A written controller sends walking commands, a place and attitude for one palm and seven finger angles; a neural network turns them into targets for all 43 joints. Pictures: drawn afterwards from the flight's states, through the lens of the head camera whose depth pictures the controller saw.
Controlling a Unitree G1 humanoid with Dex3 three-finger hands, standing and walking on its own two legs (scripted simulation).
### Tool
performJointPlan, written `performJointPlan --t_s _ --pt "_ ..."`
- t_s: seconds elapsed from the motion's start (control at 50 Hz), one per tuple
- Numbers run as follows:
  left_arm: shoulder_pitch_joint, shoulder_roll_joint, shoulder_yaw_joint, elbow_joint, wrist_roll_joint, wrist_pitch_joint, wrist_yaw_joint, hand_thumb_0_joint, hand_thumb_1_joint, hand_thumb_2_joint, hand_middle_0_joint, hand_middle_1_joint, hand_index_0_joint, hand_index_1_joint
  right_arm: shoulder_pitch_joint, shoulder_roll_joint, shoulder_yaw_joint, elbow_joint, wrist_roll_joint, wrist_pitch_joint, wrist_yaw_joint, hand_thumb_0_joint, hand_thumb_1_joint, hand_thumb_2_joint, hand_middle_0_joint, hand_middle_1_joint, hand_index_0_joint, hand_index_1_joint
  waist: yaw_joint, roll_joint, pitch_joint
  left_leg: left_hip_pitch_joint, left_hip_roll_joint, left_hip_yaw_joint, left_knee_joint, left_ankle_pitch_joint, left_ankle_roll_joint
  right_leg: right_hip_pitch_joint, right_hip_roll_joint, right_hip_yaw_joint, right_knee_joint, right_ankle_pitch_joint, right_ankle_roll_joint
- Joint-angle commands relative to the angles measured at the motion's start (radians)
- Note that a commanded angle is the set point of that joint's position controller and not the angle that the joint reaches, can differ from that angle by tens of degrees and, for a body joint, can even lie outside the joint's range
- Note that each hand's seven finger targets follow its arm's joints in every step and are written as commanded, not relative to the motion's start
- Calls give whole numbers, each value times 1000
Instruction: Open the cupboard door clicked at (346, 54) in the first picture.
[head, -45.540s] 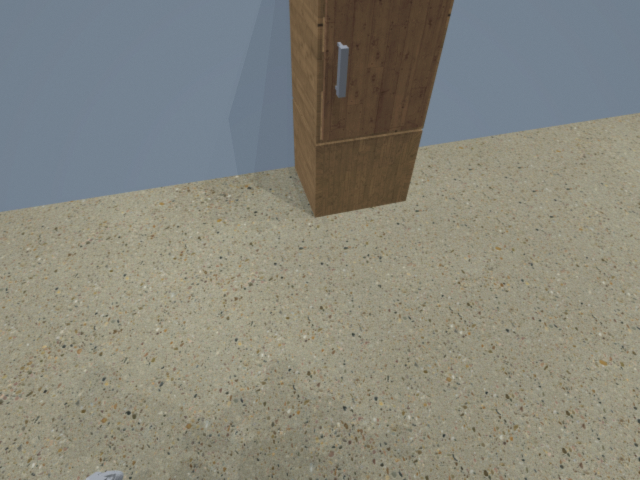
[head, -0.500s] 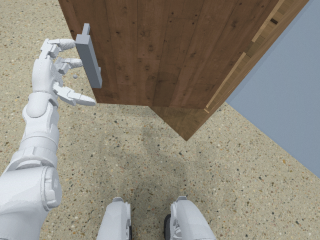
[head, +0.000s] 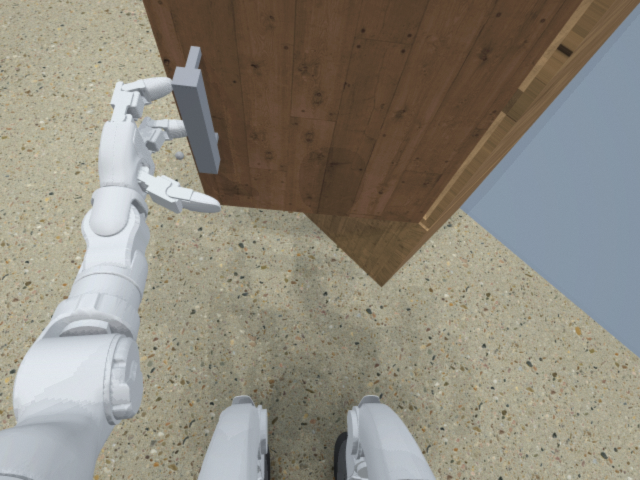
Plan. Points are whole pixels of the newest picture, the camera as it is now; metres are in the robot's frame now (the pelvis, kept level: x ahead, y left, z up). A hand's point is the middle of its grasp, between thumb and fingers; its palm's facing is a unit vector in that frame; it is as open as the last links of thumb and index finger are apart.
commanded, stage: slide the fingers in behind the handle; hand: left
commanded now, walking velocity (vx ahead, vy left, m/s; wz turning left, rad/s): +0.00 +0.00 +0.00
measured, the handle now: (202, 115) +0.55 +0.14 +0.05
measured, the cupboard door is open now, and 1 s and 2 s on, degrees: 42 41 41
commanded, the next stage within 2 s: move the hooked fingers beside the handle in 0.08 s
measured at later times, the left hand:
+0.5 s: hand (198, 151) +0.50 +0.14 +0.03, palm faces -0.06 -1.00 -0.02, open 14.1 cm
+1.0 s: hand (173, 153) +0.50 +0.17 +0.03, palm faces -0.04 -1.00 -0.02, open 14.0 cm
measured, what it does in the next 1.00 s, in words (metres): stands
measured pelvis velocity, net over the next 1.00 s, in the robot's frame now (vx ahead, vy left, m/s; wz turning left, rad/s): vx -0.01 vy -0.01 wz -0.03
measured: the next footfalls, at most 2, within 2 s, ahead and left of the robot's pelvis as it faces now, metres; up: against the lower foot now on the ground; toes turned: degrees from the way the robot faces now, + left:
none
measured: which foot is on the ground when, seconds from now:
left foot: down 0.00-1.00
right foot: down 0.00-1.00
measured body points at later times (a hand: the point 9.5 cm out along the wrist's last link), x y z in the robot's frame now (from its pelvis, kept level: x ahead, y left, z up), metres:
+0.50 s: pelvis +0.00 -0.01 +0.00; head +0.16 +0.01 +0.42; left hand +0.50 +0.20 +0.04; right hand +0.03 -0.27 -0.12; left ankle +0.02 +0.09 -0.62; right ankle +0.02 -0.13 -0.62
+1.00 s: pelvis -0.01 -0.01 -0.01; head +0.15 +0.01 +0.42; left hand +0.49 +0.23 +0.04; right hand +0.03 -0.29 -0.12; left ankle +0.02 +0.09 -0.62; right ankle +0.02 -0.13 -0.62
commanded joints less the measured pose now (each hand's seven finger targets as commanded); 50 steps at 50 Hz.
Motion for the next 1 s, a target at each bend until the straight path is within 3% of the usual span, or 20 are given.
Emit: performJointPlan --t_s 0.0,0.02,0.06,0.12,0.18,0.22,0.24,0.28,0.36,0.44,0.54,0.56,0.6,0.64,0.72,0.76,0.8,0.86,0.94,0.98 --pt "-488 13 -97 -225 59 -77 -63 0 -500 300 -300 -1200 -300 -1200 159 -187 -70 -43 -1 -11 -10 0 -900 -900 200 300 200 300 -100 154 -498 594 4 -98 -157 437 -28 21 56 16 -124 263 -46" --pt "-493 -13 -120 -243 58 -78 -66 0 -500 300 -300 -1200 -300 -1200 156 -183 -69 -46 0 -12 -8 0 -900 -900 200 300 200 300 -103 161 -505 598 3 -95 -157 436 -27 22 56 15 -126 264 -44" --pt "-483 3 -106 -245 58 -81 -67 0 -500 300 -300 -1200 -300 -1200 160 -184 -69 -47 0 -10 -7 0 -900 -900 200 300 200 300 -92 179 -527 619 5 -97 -152 476 -31 19 57 16 -118 277 -46" --pt "-494 5 -106 -245 56 -78 -66 0 -500 300 -300 -1200 -300 -1200 157 -185 -70 -46 1 -6 -9 0 -900 -900 200 300 200 300 -105 145 -495 581 4 -89 -151 441 -23 36 58 19 -127 278 -43" --pt "-482 30 -82 -203 56 -71 -65 0 -500 300 -300 -1200 -300 -1200 157 -185 -67 -47 5 -4 -11 0 -900 -900 200 300 200 300 -99 138 -475 549 -1 -84 -150 412 -21 41 59 23 -127 268 -43" --pt "-472 112 7 -158 39 -53 -50 0 -500 300 -300 -1200 -300 -1200 153 -191 -59 -53 7 -2 -19 0 -900 -900 200 300 200 300 -87 111 -448 477 -7 -73 -151 365 -16 73 59 29 -129 252 -40" --pt "-471 191 82 -151 32 -53 -38 0 -500 300 -300 -1200 -300 -1200 163 -197 -54 -57 5 -5 -24 0 -900 -900 200 300 200 300 -70 102 -462 453 -9 -71 -146 371 -13 97 61 31 -118 258 -41" --pt "-456 228 112 -173 47 -62 -28 0 -500 300 -300 -1200 -300 -1200 157 -187 -47 -79 3 -7 -24 0 -900 -900 200 300 200 300 -54 109 -510 436 -12 -53 -136 410 -10 149 58 44 -108 302 -36" --pt "-400 246 116 -211 68 -84 -42 0 -500 300 -300 -1200 -300 -1200 156 -182 -47 -99 4 -2 -14 0 -900 -900 200 300 200 300 -40 137 -558 467 -5 -45 -124 481 -14 176 61 50 -94 365 -35" --pt "-365 268 144 -187 35 -55 -74 0 -500 300 -300 -1200 -300 -1200 158 -185 -45 -112 16 3 -22 0 -900 -900 200 300 200 300 -44 82 -505 390 -8 -29 -130 427 -5 224 63 59 -106 369 -29" --pt "-359 285 160 -231 19 -57 -98 0 -500 300 -300 -1200 -300 -1200 161 -185 -48 -109 20 -8 -32 0 -900 -900 200 300 200 300 -41 84 -533 402 -6 -23 -125 434 -2 238 63 69 -110 389 -25" --pt "-382 291 155 -258 21 -63 -103 0 -500 300 -300 -1200 -300 -1200 161 -185 -47 -102 20 -9 -34 0 -900 -900 200 300 200 300 -41 112 -551 420 -4 -25 -126 453 -5 233 60 67 -108 399 -24" --pt "-350 239 120 -235 16 -58 -114 0 -500 300 -300 -1200 -300 -1200 159 -184 -53 -95 22 -12 -32 0 -900 -900 200 300 200 300 -49 103 -531 440 -2 -28 -128 446 -8 204 62 62 -117 379 -24" --pt "-370 240 117 -228 10 -55 -121 0 -500 300 -300 -1200 -300 -1200 166 -186 -52 -89 22 -16 -35 0 -900 -900 200 300 200 300 -54 117 -507 443 -2 -31 -128 439 -6 180 62 59 -117 363 -26" --pt "-370 296 151 -179 14 -37 -123 0 -500 300 -300 -1200 -300 -1200 158 -194 -46 -85 26 -17 -42 0 -900 -900 200 300 200 300 -53 63 -461 354 -7 -23 -131 351 0 206 60 69 -131 315 -22" --pt "-374 343 184 -174 22 -40 -122 0 -500 300 -300 -1200 -300 -1200 160 -196 -44 -88 25 -21 -46 0 -900 -900 200 300 200 300 -46 74 -474 352 -7 -21 -127 356 1 210 60 74 -125 321 -23" --pt "-391 314 153 -183 24 -41 -130 0 -500 300 -300 -1200 -300 -1200 151 -192 -42 -94 25 -25 -45 0 -900 -900 200 300 200 300 -53 104 -476 354 -8 -20 -122 353 1 196 59 75 -122 313 -23" --pt "-378 383 206 -202 17 -49 -143 0 -500 300 -300 -1200 -300 -1200 154 -201 -42 -97 25 -28 -48 0 -900 -900 200 300 200 300 -35 120 -534 381 -4 -23 -114 389 -2 208 60 75 -109 336 -25" --pt "-397 373 183 -176 13 -31 -166 0 -500 300 -300 -1200 -300 -1200 154 -203 -36 -100 29 -31 -52 0 -900 -900 200 300 200 300 -55 112 -482 346 -4 -28 -112 357 4 186 63 72 -108 310 -25" --pt "-399 369 182 -211 11 -33 -173 0 -500 300 -300 -1200 -300 -1200 151 -206 -41 -101 29 -33 -51 0 -900 -900 200 300 200 300 -44 146 -527 400 -1 -33 -115 381 -2 174 61 69 -108 312 -27"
